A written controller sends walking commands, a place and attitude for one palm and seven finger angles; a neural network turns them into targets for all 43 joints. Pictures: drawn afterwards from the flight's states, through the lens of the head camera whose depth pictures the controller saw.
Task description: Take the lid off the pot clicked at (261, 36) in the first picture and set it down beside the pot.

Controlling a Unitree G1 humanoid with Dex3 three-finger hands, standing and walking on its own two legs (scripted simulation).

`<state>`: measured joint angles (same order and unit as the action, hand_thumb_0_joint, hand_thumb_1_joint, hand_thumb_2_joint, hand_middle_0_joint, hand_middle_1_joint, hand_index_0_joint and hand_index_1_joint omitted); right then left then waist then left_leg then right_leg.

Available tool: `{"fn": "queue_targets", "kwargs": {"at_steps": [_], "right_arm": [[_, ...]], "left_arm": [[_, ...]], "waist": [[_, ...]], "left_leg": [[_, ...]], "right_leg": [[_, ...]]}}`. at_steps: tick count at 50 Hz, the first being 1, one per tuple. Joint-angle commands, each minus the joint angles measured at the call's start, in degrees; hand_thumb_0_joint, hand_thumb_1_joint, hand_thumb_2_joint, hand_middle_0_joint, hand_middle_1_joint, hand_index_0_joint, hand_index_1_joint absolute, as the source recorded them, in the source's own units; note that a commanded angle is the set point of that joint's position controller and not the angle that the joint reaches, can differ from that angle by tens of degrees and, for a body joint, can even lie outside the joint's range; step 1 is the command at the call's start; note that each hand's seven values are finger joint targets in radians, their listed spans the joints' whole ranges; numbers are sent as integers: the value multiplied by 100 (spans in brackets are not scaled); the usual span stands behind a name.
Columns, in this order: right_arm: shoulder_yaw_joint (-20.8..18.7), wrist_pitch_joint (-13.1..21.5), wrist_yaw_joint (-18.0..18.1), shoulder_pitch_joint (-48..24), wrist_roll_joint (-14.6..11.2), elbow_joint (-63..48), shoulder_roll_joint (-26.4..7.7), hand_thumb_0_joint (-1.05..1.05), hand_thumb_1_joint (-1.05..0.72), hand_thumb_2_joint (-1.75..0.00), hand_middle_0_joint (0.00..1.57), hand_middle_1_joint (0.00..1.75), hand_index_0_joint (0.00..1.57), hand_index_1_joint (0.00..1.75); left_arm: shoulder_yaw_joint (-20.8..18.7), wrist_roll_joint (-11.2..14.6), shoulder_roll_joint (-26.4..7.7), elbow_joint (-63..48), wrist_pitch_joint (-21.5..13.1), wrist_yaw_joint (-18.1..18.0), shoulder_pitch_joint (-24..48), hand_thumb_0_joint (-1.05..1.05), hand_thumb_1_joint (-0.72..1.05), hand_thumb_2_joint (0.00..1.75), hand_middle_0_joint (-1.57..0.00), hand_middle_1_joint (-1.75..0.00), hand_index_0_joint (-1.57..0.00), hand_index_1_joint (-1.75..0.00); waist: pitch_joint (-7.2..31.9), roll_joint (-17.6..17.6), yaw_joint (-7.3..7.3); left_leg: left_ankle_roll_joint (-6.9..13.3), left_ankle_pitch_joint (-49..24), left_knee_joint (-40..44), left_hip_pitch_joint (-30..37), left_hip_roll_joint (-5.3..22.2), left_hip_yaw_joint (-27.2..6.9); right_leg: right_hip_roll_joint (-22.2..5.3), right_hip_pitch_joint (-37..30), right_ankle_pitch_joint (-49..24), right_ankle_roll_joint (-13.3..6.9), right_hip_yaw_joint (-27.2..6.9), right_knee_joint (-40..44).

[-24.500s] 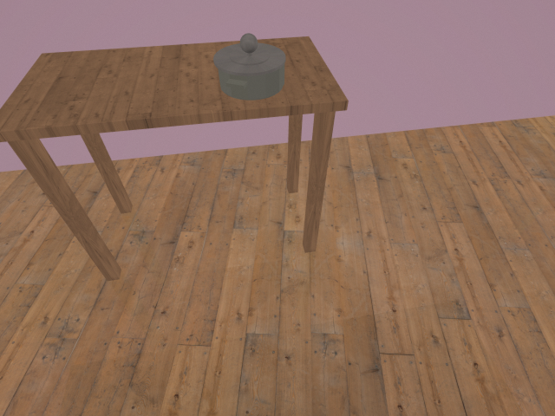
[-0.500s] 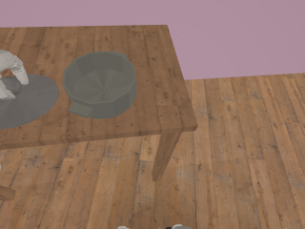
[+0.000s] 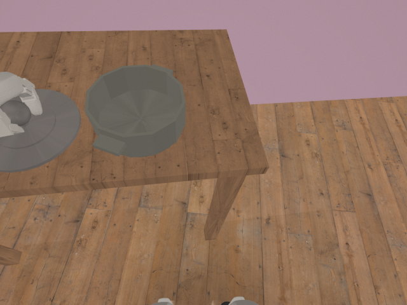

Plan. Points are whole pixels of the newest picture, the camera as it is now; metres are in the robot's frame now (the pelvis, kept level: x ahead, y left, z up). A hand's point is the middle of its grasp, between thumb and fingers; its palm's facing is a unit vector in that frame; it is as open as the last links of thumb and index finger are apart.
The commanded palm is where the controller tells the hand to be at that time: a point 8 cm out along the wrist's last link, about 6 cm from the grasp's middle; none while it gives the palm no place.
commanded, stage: open the fingers wide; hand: left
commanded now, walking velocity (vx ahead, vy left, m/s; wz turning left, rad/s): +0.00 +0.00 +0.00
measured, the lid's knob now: (15, 113) +0.47 +0.35 +0.07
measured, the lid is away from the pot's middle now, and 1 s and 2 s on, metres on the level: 0.23 0.24 0.24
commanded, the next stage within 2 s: raise the empty hand in 0.86 s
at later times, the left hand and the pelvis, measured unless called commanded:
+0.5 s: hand (2, 122) +0.43 +0.35 +0.09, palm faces -0.42 -0.11 -0.90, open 9.1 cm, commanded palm +0.45 +0.35 +0.15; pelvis +0.00 +0.00 +0.00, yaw +1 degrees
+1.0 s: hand (3, 120) +0.44 +0.35 +0.09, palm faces -0.43 -0.10 -0.90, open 11.0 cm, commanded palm +0.46 +0.35 +0.15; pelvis +0.00 +0.00 +0.00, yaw +0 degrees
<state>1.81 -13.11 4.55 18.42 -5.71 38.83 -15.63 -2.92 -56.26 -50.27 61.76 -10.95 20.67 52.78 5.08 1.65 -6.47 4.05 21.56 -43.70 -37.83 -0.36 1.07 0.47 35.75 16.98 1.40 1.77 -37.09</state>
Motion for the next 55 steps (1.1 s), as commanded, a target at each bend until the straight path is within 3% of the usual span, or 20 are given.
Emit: {"fn": "queue_targets", "kwargs": {"at_steps": [1, 4, 5, 8, 12, 16, 19, 20, 23, 26, 29, 31, 38, 41, 44, 45, 49, 50, 52, 55], "right_arm": [[-379, 95, 55, 494, 29, -352, -1126, 0, -90, -90, 20, 30, 20, 30], [-377, 111, 54, 466, 45, -416, -1114, 0, -90, -90, 20, 30, 20, 30], [-367, 136, 75, 453, 31, -443, -1084, 0, -90, -90, 20, 30, 20, 30], [-361, 122, 95, 430, 41, -424, -1125, 0, -90, -90, 20, 30, 20, 30], [-367, 162, 108, 401, 30, -402, -1109, 0, -90, -90, 20, 30, 20, 30], [-346, 143, 108, 353, 40, -439, -1115, 0, -90, -90, 20, 30, 20, 30], [-363, 142, 82, 366, 30, -410, -1129, 0, -90, -90, 20, 30, 20, 30], [-366, 154, 91, 336, 12, -454, -1114, 0, -90, -90, 20, 30, 20, 30], [-381, 126, 101, 379, 46, -451, -1120, 0, -90, -90, 20, 30, 20, 30], [-372, 119, 113, 367, 45, -431, -1117, 0, -90, -90, 20, 30, 20, 30], [-371, 117, 99, 379, 30, -393, -1132, 0, -90, -90, 20, 30, 20, 30], [-373, 122, 108, 388, 33, -381, -1164, 0, -90, -90, 20, 30, 20, 30], [-371, 164, 148, 450, 30, -353, -1163, 0, -90, -90, 20, 30, 20, 30], [-380, 161, 142, 449, 50, -367, -1146, 0, -90, -90, 20, 30, 20, 30], [-385, 143, 104, 467, 37, -337, -1146, 0, -90, -90, 20, 30, 20, 30], [-382, 152, 98, 453, 10, -384, -1123, 0, -90, -90, 20, 30, 20, 30], [-393, 103, 77, 449, 41, -407, -1142, 0, -90, -90, 20, 30, 20, 30], [-394, 117, 95, 403, 28, -443, -1120, 0, -90, -90, 20, 30, 20, 30], [-412, 104, 91, 400, 69, -465, -1112, 0, -90, -90, 20, 30, 20, 30], [-368, 109, 111, 349, 45, -475, -1090, 0, -90, -90, 20, 30, 20, 30]], "left_arm": [[-308, -45, -1888, -1120, 113, -325, 2680, 0, 41, 87, -69, -100, -68, -100], [-362, -92, -1922, -1186, 124, -359, 2588, 0, 36, 85, -65, -98, -64, -98], [-217, -26, -1707, -1201, 90, -309, 2554, 0, 34, 85, -64, -97, -63, -98], [-422, 8, -2008, -997, 136, -305, 2549, 0, 29, 83, -60, -95, -60, -96], [-171, -14, -1710, -1052, 132, -307, 2628, 0, 22, 81, -56, -93, -55, -93], [-436, -8, -2008, -1079, 63, -295, 2426, 0, 16, 78, -51, -90, -51, -90], [-159, 28, -1681, -905, 134, -254, 2401, 0, 11, 76, -48, -88, -47, -88], [-122, 66, -1607, -1129, 85, -232, 2427, 0, 9, 76, -47, -87, -46, -87], [-440, 10, -1999, -1194, 46, -267, 2400, 0, 4, 74, -43, -85, -43, -85], [-527, 53, -2062, -1093, 5, -268, 2280, 0, -1, 72, -39, -83, -39, -83], [-288, 43, -1821, -851, 74, -271, 2275, 0, -4, 70, -37, -82, -37, -82], [-428, 37, -2027, -1070, 40, -277, 2427, 0, -4, 71, -37, -81, -37, -81], [-395, 2, -2053, -1082, 14, -276, 2603, 0, -4, 71, -37, -81, -37, -81], [-567, 1, -2170, -1055, -36, -286, 2398, 0, -4, 70, -37, -82, -37, -82], [-169, 4, -1701, -828, 59, -269, 2396, 0, -4, 71, -37, -82, -37, -82], [-223, 38, -1702, -863, 24, -253, 2257, 0, -4, 71, -37, -81, -37, -81], [-289, -26, -1844, -1092, 42, -287, 2491, 0, -5, 72, -38, -81, -38, -81], [-314, 63, -1830, -1455, -15, -273, 2634, 0, -5, 72, -38, -81, -38, -81], [-592, 21, -2166, -1576, -8, -327, 2714, 0, -5, 72, -38, -81, -38, -81], [-667, 66, -2197, -1297, 48, -346, 2476, 0, -5, 72, -38, -81, -38, -81]], "waist": [[2249, 1025, 16], [2400, 1012, 23], [2431, 1028, 15], [2322, 613, 6], [2204, 937, -9], [2355, 822, 70], [2060, 654, -8], [2209, 832, 35], [2454, 851, 70], [2395, 817, 79], [1979, 647, 1], [2205, 734, 57], [2313, 848, 2], [2465, 885, 62], [2083, 768, -33], [2111, 788, 37], [2314, 848, 22], [2478, 1026, 75], [2754, 1137, 110], [2569, 883, 129]], "left_leg": [[-186, -3099, 449, 2417, 34, -405], [-199, -3235, 444, 2595, 27, -461], [-188, -3450, 416, 2680, 26, -451], [-83, -2834, 479, 2287, -18, -372], [-134, -3019, 488, 2493, -3, -417], [-146, -3359, 445, 2403, -20, -372], [-98, -2917, 514, 2209, -19, -331], [-112, -3230, 496, 2406, -7, -345], [-124, -3325, 447, 2479, -27, -377], [-118, -3411, 434, 2414, -25, -341], [-69, -2802, 524, 2109, -45, -284], [-88, -2960, 520, 2237, -26, -317], [-90, -2789, 498, 2340, -25, -354], [-147, -3278, 429, 2472, -7, -370], [-135, -3009, 489, 2268, -11, -356], [-136, -3216, 472, 2314, -11, -329], [-175, -3203, 489, 2465, 3, -415], [-203, -3621, 491, 2696, 26, -439], [-243, -3785, 464, 2889, 20, -490], [-196, -3715, 509, 2636, -17, -413]], "right_leg": [[362, -205, -1102, -368, 172, 338], [363, -244, -1122, -380, 186, 350], [365, -235, -1189, -378, 203, 341], [341, -525, -1207, -340, 147, 379], [337, -286, -1105, -367, 174, 389], [337, -568, -1421, -357, 140, 339], [329, -491, -1263, -349, 154, 407], [331, -479, -1331, -368, 173, 379], [334, -596, -1410, -357, 132, 360], [338, -642, -1498, -347, 121, 352], [335, -541, -1274, -351, 132, 431], [332, -597, -1316, -356, 122, 389], [330, -463, -1162, -354, 126, 388], [348, -496, -1326, -346, 138, 340], [354, -324, -1201, -353, 157, 390], [358, -382, -1267, -364, 166, 371], [360, -370, -1211, -368, 154, 373], [351, -424, -1333, -383, 181, 363], [345, -532, -1389, -366, 149, 368], [346, -726, -1521, -359, 149, 414]]}}
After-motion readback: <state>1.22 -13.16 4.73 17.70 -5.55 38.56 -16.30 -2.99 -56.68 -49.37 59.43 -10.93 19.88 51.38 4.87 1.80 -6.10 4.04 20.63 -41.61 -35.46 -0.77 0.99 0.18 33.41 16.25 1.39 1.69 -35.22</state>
